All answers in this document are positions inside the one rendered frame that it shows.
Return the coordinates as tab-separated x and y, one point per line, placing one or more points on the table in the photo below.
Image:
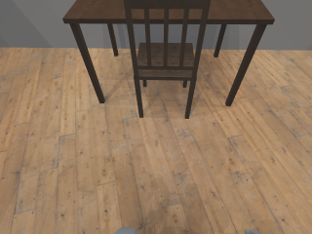
220	12

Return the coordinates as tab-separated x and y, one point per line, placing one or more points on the chair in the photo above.
166	61

